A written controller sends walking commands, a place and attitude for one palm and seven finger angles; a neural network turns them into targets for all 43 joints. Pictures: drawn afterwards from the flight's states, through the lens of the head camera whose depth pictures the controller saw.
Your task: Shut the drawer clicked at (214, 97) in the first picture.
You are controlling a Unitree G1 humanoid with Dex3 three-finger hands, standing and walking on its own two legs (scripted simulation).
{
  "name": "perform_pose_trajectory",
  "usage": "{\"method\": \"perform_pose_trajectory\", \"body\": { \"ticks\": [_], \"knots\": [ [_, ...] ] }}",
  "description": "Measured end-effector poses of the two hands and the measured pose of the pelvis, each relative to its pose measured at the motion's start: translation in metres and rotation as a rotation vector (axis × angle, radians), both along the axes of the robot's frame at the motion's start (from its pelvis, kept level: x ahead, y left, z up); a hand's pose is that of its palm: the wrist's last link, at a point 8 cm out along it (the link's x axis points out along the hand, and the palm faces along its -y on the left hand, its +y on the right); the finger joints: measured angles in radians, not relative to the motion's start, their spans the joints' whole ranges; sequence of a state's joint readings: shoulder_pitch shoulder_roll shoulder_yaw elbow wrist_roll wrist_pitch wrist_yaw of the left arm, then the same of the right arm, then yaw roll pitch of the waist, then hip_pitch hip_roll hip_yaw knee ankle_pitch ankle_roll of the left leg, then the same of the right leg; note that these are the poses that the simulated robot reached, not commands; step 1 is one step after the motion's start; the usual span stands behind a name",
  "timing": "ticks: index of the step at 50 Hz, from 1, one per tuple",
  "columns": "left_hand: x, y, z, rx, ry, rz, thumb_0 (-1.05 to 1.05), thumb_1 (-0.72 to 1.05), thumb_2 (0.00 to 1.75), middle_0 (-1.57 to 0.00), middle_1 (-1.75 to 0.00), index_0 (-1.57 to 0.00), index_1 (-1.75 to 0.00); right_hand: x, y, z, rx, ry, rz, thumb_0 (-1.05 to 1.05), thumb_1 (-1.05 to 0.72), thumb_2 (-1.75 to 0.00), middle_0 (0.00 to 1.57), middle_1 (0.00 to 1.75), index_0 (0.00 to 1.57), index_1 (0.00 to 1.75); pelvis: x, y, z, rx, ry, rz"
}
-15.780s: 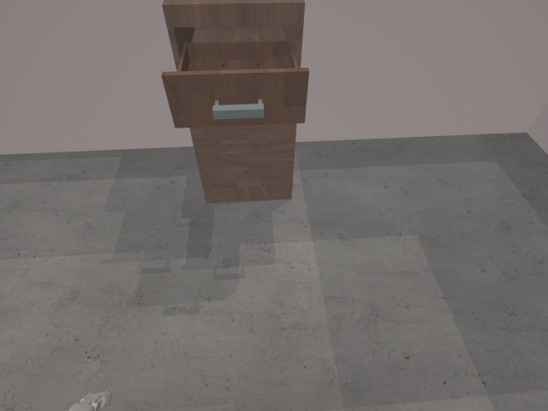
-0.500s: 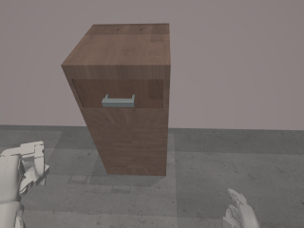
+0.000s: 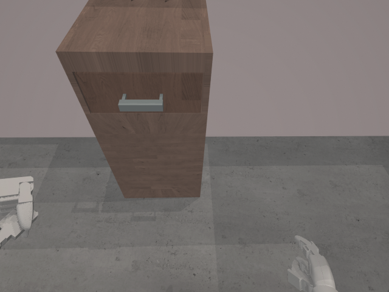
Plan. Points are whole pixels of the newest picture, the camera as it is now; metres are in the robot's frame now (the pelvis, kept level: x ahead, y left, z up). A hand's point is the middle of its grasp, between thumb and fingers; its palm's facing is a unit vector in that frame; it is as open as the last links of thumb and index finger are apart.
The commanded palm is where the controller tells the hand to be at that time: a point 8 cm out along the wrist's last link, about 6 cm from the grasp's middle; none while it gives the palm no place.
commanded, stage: step back with the hand held close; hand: left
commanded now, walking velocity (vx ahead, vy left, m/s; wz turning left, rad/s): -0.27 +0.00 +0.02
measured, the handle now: (142, 100) +0.64 +0.21 -0.03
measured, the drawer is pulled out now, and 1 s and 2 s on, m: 0.00 0.00 0.00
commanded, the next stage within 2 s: stop stepping back and stand still in 0.74 s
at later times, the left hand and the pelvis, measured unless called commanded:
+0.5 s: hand out of the picture +0.11 +0.26 +0.15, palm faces +0.37 -0.82 -0.43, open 3.2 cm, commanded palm +0.03 +0.30 +0.18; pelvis -0.09 +0.02 -0.01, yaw +2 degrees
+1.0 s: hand out of the picture -0.01 +0.25 +0.17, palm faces +0.29 -0.84 -0.46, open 3.2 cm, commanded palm -0.09 +0.30 +0.18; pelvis -0.21 +0.01 -0.02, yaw +1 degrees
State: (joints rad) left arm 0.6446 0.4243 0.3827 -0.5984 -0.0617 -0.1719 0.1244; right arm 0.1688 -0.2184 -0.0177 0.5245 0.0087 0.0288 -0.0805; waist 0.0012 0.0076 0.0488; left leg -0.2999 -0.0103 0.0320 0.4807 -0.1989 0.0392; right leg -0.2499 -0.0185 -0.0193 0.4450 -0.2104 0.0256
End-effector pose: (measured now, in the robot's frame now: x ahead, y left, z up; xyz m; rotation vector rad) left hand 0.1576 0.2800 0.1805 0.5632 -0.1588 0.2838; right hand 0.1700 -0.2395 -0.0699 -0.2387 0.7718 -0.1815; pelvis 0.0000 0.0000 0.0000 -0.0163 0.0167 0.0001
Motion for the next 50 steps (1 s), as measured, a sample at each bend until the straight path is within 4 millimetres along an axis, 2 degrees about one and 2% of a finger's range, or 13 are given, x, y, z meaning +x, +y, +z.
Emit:
{"method": "perform_pose_trajectory", "body": {
  "ticks": [8,15,24,28,32,35,38,42,46,48,50],
  "knots": [
    [-0.043,0.005,-0.006,-0.001,-0.037,0.035,0.01,0.89,0.90,-1.40,-1.60,-1.40,-1.60,-0.021,0.013,0.001,0.022,-0.079,0.036,0.01,-0.91,-0.90,0.20,0.30,0.20,0.30,-0.034,0.002,-0.007,-0.010,-0.018,0.010],
    [-0.076,0.003,-0.009,-0.024,-0.098,0.049,0.01,0.89,0.90,-1.41,-1.60,-1.40,-1.60,-0.055,0.011,-0.005,-0.008,-0.056,0.062,0.01,-0.91,-0.90,0.21,0.30,0.20,0.30,-0.059,0.000,-0.010,-0.026,-0.023,0.030],
    [-0.087,0.019,-0.014,-0.043,-0.162,-0.004,0.01,0.88,0.90,-1.41,-1.60,-1.41,-1.60,-0.111,0.008,-0.009,-0.075,0.010,-0.011,0.02,-0.91,-0.90,0.20,0.30,0.20,0.30,-0.090,0.017,-0.015,-0.061,-0.030,0.025],
    [-0.099,0.028,0.002,0.030,-0.187,-0.021,0.01,0.88,0.90,-1.41,-1.60,-1.41,-1.60,-0.130,0.019,-0.005,-0.062,0.014,-0.004,0.02,-0.91,-0.90,0.20,0.30,0.20,0.30,-0.104,0.018,-0.010,-0.095,-0.008,0.061],
    [-0.123,0.031,0.012,0.043,-0.198,-0.012,0.01,0.89,0.90,-1.41,-1.60,-1.40,-1.60,-0.138,0.029,-0.002,-0.027,0.011,0.028,0.02,-0.91,-0.90,0.20,0.30,0.20,0.30,-0.113,0.016,-0.006,-0.097,0.046,0.048],
    [-0.140,0.026,0.007,0.018,-0.164,-0.012,0.01,0.89,0.90,-1.41,-1.60,-1.40,-1.60,-0.140,0.035,-0.005,-0.005,-0.011,0.063,0.02,-0.91,-0.90,0.20,0.30,0.20,0.30,-0.127,0.013,-0.008,-0.078,0.083,0.022],
    [-0.151,0.014,-0.006,0.018,-0.147,-0.050,0.01,0.89,0.90,-1.41,-1.60,-1.40,-1.60,-0.144,0.035,-0.018,0.011,-0.032,0.086,0.01,-0.90,-0.90,0.21,0.30,0.20,0.30,-0.149,0.010,-0.020,-0.034,0.089,-0.042],
    [-0.155,0.006,-0.006,-0.014,-0.178,-0.119,0.01,0.88,0.90,-1.41,-1.60,-1.41,-1.60,-0.165,0.035,-0.023,0.006,-0.025,0.047,0.01,-0.91,-0.90,0.21,0.30,0.20,0.30,-0.163,0.016,-0.021,-0.062,0.020,-0.051],
    [-0.164,0.004,0.001,-0.009,-0.247,-0.170,0.01,0.88,0.90,-1.41,-1.60,-1.41,-1.60,-0.192,0.030,-0.016,0.007,-0.075,0.009,0.02,-0.91,-0.90,0.21,0.30,0.20,0.30,-0.188,0.014,-0.025,-0.045,-0.030,-0.049],
    [-0.177,0.006,0.003,0.006,-0.231,-0.158,0.01,0.88,0.90,-1.41,-1.60,-1.41,-1.60,-0.207,0.026,-0.012,0.007,-0.100,0.006,0.02,-0.91,-0.90,0.21,0.30,0.20,0.30,-0.203,0.013,-0.025,-0.055,-0.041,-0.006],
    [-0.199,0.011,0.004,0.024,-0.198,-0.132,0.01,0.88,0.90,-1.40,-1.60,-1.40,-1.60,-0.223,0.022,-0.010,0.012,-0.090,-0.005,0.01,-0.91,-0.90,0.21,0.30,0.20,0.30,-0.213,0.013,-0.023,-0.050,-0.043,0.019]
  ]
}}
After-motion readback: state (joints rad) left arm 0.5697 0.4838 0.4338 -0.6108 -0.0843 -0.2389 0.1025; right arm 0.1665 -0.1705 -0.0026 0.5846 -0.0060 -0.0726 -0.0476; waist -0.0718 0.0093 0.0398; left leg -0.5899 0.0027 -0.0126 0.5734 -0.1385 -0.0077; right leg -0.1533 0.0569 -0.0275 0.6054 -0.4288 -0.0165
